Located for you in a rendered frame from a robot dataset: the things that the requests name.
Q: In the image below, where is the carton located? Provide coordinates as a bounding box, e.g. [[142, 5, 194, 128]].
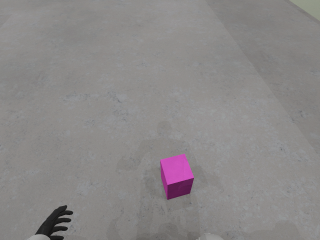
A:
[[160, 153, 194, 200]]

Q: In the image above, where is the robot left hand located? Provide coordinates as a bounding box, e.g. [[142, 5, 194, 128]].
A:
[[35, 205, 73, 240]]

